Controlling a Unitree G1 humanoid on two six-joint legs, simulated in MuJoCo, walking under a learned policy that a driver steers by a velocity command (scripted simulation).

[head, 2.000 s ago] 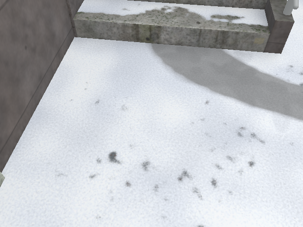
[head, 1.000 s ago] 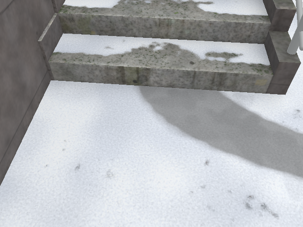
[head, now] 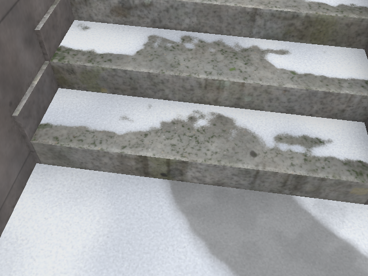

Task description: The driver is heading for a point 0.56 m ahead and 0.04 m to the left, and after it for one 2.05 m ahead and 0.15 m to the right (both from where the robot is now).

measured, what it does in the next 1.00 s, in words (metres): walks ahead: right foot, then left foot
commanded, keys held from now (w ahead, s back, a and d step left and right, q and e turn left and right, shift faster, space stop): w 0.16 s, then no key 0.34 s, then q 0.50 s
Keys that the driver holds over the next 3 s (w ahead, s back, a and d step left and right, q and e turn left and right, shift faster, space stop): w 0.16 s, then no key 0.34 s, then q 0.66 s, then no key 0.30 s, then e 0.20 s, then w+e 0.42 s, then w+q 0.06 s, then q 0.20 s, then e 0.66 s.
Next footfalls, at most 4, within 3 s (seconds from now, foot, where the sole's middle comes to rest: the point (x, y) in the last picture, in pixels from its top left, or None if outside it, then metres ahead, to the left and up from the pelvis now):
0.36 right None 0.35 -0.11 -0.77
0.80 left None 0.26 0.08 -0.77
1.26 right None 0.32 -0.13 -0.77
1.56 left None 0.20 0.11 -0.77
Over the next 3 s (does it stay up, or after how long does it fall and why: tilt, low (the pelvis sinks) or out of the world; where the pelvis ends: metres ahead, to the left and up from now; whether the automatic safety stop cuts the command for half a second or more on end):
stays up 0.51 -0.04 0.01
